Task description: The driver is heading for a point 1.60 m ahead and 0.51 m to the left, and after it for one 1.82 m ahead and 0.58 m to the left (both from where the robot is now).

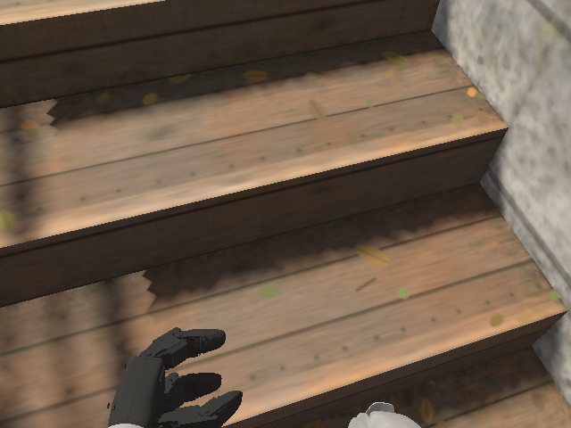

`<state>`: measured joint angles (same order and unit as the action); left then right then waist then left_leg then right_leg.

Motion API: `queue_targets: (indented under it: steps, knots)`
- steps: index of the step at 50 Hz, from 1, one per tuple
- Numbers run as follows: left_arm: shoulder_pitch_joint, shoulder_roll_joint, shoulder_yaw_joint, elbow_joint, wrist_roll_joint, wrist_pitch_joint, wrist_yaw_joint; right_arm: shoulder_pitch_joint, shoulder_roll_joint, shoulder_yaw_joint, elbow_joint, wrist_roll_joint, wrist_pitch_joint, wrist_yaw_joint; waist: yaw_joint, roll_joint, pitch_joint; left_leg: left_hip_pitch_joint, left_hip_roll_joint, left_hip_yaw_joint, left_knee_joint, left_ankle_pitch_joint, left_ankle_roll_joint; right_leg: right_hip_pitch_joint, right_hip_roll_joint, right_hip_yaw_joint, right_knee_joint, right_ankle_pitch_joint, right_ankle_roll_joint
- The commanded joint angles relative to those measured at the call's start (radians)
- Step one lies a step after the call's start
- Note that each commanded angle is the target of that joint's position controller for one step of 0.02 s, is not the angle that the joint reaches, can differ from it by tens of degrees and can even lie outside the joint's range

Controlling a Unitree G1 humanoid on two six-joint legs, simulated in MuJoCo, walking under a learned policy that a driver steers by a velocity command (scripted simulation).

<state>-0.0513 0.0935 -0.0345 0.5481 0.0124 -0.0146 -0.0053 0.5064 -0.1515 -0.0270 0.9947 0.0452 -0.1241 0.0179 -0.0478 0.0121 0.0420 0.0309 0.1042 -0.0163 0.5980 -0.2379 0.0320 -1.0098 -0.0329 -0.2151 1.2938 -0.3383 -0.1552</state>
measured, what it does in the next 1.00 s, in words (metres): climbs, turning left: left foot 0.17 m higher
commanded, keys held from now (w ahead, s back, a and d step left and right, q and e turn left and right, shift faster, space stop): no key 0.24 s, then q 0.76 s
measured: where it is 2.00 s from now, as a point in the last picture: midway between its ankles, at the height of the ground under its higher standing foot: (241, 366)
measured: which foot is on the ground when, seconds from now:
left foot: up 0.00-0.78, down 0.80-1.00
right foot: down 0.00-0.82, up 0.84-1.00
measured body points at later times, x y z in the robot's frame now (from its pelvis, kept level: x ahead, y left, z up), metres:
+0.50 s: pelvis +0.20 -0.02 +0.15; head +0.22 -0.02 +0.60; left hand +0.20 +0.18 +0.00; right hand +0.36 -0.23 +0.02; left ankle +0.23 +0.14 -0.24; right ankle +0.16 -0.08 -0.59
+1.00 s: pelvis +0.36 +0.09 +0.25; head +0.37 +0.09 +0.70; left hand +0.45 +0.39 +0.17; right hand +0.55 -0.10 +0.13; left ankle +0.42 +0.20 -0.41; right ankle +0.35 -0.09 -0.28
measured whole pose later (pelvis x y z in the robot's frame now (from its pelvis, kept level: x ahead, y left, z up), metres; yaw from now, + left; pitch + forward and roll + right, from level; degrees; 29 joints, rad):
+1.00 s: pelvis +0.36 +0.09 +0.25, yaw +21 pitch +7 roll +3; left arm 0.11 0.27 0.04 0.78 0.05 -0.09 -0.03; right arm 0.19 -0.21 -0.01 0.88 -0.02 -0.05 0.04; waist -0.05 -0.03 -0.13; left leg -0.76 -0.13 0.03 0.95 -0.31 0.08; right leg -0.76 0.03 0.21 1.71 -0.10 -0.07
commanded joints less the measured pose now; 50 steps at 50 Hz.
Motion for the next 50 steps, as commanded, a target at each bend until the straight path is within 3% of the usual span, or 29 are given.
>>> queue_targets:
  steps: [1,3,4,6,8,11,12,13,14,15,17,22,25,29,32,34,35,36,37,38,40,41,42,43,44,46,48,49,50]
  knots:
    - [0.401,0.337,0.145,0.086,0.019,0.003,0.028,-0.009,-0.119,-0.063,-0.157,-0.026,-0.036,0.033,0.162,-0.149,-0.568,-0.573,-0.203,-0.225,1.191,0.014,0.002,1.011,-0.331,1.046,-0.82,0.361,-0.197]
    - [0.257,0.194,0.116,0.16,0.018,-0.026,0.016,-0.119,-0.048,-0.046,-0.232,-0.068,0.003,0.007,0.047,0.055,-0.285,-0.68,-0.106,-0.106,1.219,0.156,0.014,0.736,-0.272,0.746,-0.772,0.107,-0.118]
    - [0.237,0.116,0.095,0.207,0.015,-0.033,0.015,-0.164,-0.006,-0.031,-0.252,-0.087,0.015,-0.01,0.023,0.031,-0.157,-0.754,-0.109,-0.11,1.29,0.139,0.026,0.602,-0.243,0.671,-0.761,0.123,-0.113]
    - [0.25,0.027,0.068,0.269,0.031,-0.056,0.01,-0.181,0.037,-0.007,-0.311,-0.088,0.035,-0.025,-0.038,-0.003,-0.091,-0.831,-0.114,-0.156,1.368,0.127,0.058,0.493,-0.221,0.548,-0.84,0.161,-0.098]
    - [0.288,0.018,0.064,0.309,0.028,-0.081,0.006,-0.192,0.069,0.014,-0.339,-0.076,0.052,-0.04,-0.063,0.006,-0.059,-0.897,-0.104,-0.174,1.309,0.11,0.044,0.49,-0.202,0.418,-0.85,0.293,-0.069]
    - [0.323,0.078,0.064,0.308,0.008,-0.109,0.0,-0.194,-0.03,-0.016,-0.299,-0.081,0.065,-0.06,-0.048,0.054,-0.058,-0.866,-0.101,-0.081,1.096,0.151,0.005,0.533,-0.185,0.27,-0.903,0.691,-0.021]
    - [0.299,0.209,0.072,0.32,0.103,-0.111,-0.058,-0.38,-0.13,-0.019,-0.375,0.005,0.076,0.021,-0.018,-0.266,-0.2,-1.086,-0.184,-0.112,1.54,0.109,0.079,0.569,-0.164,0.349,-0.935,0.64,-0.029]
    - [0.408,0.142,0.097,0.336,0.017,-0.116,-0.022,-0.223,0.021,-0.018,-0.272,-0.062,0.076,-0.045,-0.01,0.039,-0.117,-1.117,-0.142,-0.1,1.419,0.101,0.029,0.776,-0.225,0.295,-0.89,0.558,-0.027]
    - [0.41,0.163,0.053,0.352,0.125,-0.105,-0.067,-0.379,-0.083,0.006,-0.332,-0.02,0.09,0.01,0.035,-0.147,-0.154,-1.314,-0.223,-0.214,1.685,0.181,0.131,0.689,-0.159,0.351,-0.909,0.434,-0.028]
    - [0.416,0.156,0.055,0.355,0.127,-0.096,-0.084,-0.37,-0.117,-0.023,-0.307,-0.035,0.096,0.009,0.039,-0.092,-0.113,-1.398,-0.243,-0.267,1.72,0.19,0.149,0.768,-0.179,0.327,-0.905,0.337,-0.031]
    - [0.379,0.108,0.014,0.373,0.099,-0.082,-0.096,-0.322,-0.11,-0.02,-0.281,-0.05,0.117,0.024,-0.006,-0.035,-0.114,-1.473,-0.238,-0.297,1.827,0.248,0.17,0.787,-0.179,0.299,-0.92,0.205,-0.03]
    - [0.493,0.092,-0.01,0.394,0.1,-0.119,-0.073,-0.4,-0.079,0.012,-0.259,-0.056,0.12,0.009,0.051,-0.079,-0.179,-1.537,-0.113,-0.157,1.671,0.179,0.027,0.987,-0.202,0.186,-0.913,0.651,-0.035]
    - [0.491,0.072,-0.017,0.398,0.088,-0.123,-0.074,-0.444,-0.052,0.025,-0.243,-0.068,0.125,0.014,0.064,-0.09,-0.179,-1.51,-0.068,-0.129,1.572,0.094,-0.018,1.072,-0.26,0.162,-0.927,0.906,-0.111]
    - [0.574,0.128,-0.002,0.422,0.122,-0.099,-0.068,-0.583,-0.06,0.037,-0.295,-0.069,0.135,-0.014,0.13,-0.102,-0.133,-1.702,-0.083,-0.155,1.498,0.004,-0.021,1.272,-0.353,0.2,-0.942,0.796,-0.163]
    - [0.576,0.122,-0.004,0.442,0.138,-0.086,-0.062,-0.593,-0.042,0.047,-0.298,-0.071,0.125,-0.005,0.114,-0.133,-0.09,-1.778,-0.081,-0.129,1.539,-0.019,0.042,1.296,-0.358,0.168,-0.997,0.693,-0.15]
    - [0.381,0.151,0.007,0.395,0.124,-0.079,-0.083,-0.584,-0.043,0.053,-0.302,-0.066,0.129,0.02,0.02,-0.012,-0.055,-1.59,0.026,-0.084,1.157,-0.053,0.063,1.159,-0.343,0.044,-1.084,0.603,-0.09]
    - [0.324,0.183,0.02,0.379,0.077,-0.079,-0.08,-0.689,-0.036,0.068,-0.345,-0.075,0.148,0.046,0.014,-0.029,-0.068,-1.358,0.039,0.043,0.941,-0.299,0.064,0.965,-0.302,-0.012,-1.137,0.594,-0.081]
    - [0.397,0.214,0.032,0.41,0.059,-0.083,-0.069,-0.78,-0.03,0.08,-0.369,-0.067,0.164,0.06,0.062,-0.101,-0.083,-1.193,-0.013,0.133,0.884,-0.467,0.062,0.859,-0.272,-0.043,-1.163,0.632,-0.08]
    - [0.426,0.245,0.044,0.395,0.046,-0.105,-0.047,-0.734,-0.001,0.085,-0.366,-0.069,0.157,0.081,0.053,-0.153,-0.082,-1.054,-0.07,0.215,0.956,-0.438,0.036,0.845,-0.305,-0.055,-1.124,0.997,-0.094]
    - [0.377,0.323,0.066,0.372,0.067,-0.122,-0.036,-0.599,0.011,0.09,-0.342,-0.053,0.149,0.084,-0.002,-0.168,-0.116,-0.955,-0.09,0.191,0.89,-0.18,0.04,0.905,-0.327,-0.079,-1.032,1.332,-0.097]
    - [0.358,0.388,0.091,0.332,0.047,-0.135,-0.036,-0.42,-0.096,0.047,-0.288,-0.027,0.096,0.061,-0.068,-0.156,-0.17,-0.671,-0.204,0.174,0.529,0.044,0.081,0.94,-0.263,-0.081,-0.857,1.545,-0.065]
    - [0.452,0.305,0.08,0.318,0.055,-0.141,-0.036,-0.318,-0.206,0.015,-0.263,-0.031,0.085,0.023,-0.061,0.042,-0.368,-0.216,-0.12,-0.121,0.53,0.619,0.244,0.614,-0.172,-0.056,-0.583,1.243,0.048]
    - [0.404,0.282,0.073,0.239,0.057,-0.132,-0.056,-0.098,-0.305,-0.011,-0.278,-0.114,0.096,-0.003,-0.129,0.246,-0.62,0.108,0.072,-0.638,0.12,0.605,0.42,0.4,0.004,0.058,-0.292,0.155,0.141]
    - [0.242,0.282,0.091,0.187,0.002,-0.091,-0.08,-0.012,-0.379,-0.044,-0.238,-0.143,0.102,0.002,-0.181,0.235,-0.557,-0.039,0.152,-0.925,-0.11,0.164,0.388,0.283,0.099,0.325,0.131,0.045,0.143]
    - [0.166,0.228,0.094,0.176,-0.012,-0.081,-0.082,-0.079,-0.373,-0.055,-0.229,-0.124,0.082,-0.007,-0.169,0.207,-0.392,-0.25,0.108,-0.836,-0.137,-0.083,0.339,0.197,0.115,0.443,0.381,0.135,0.131]
    - [0.264,0.139,0.066,0.216,0.038,-0.093,-0.045,-0.314,-0.205,-0.015,-0.185,-0.052,0.047,0.006,0.015,0.071,-0.19,-0.589,-0.01,-0.586,-0.029,-0.347,0.262,0.157,0.077,0.456,0.489,0.279,0.08]
    - [0.329,0.145,0.056,0.219,0.049,-0.083,-0.025,-0.486,-0.078,0.023,-0.201,-0.058,0.049,0.027,0.12,0.018,-0.199,-0.694,-0.046,-0.542,-0.163,-0.23,0.253,0.179,0.069,0.456,0.554,0.238,0.045]
    - [0.344,0.163,0.056,0.228,0.036,-0.073,-0.018,-0.557,-0.056,0.027,-0.218,-0.052,0.046,0.024,0.136,-0.005,-0.221,-0.667,-0.049,-0.48,-0.166,-0.143,0.23,0.145,0.058,0.456,0.518,0.229,0.061]
    - [0.303,0.237,0.078,0.207,0.024,-0.056,-0.006,-0.515,-0.077,0.025,-0.203,-0.085,0.044,0.032,0.123,-0.052,-0.244,-0.628,-0.036,-0.439,-0.158,0.026,0.25,0.114,0.05,0.431,0.458,0.255,0.107]
Next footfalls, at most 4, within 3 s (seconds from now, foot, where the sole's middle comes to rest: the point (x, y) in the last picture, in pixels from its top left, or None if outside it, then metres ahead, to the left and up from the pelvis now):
0.80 left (163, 375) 0.43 0.20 -0.45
1.34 right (291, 321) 0.53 -0.02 -0.45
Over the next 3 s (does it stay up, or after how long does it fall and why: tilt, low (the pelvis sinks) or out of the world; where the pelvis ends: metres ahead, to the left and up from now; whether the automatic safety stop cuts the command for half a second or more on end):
stays up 0.62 0.15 0.34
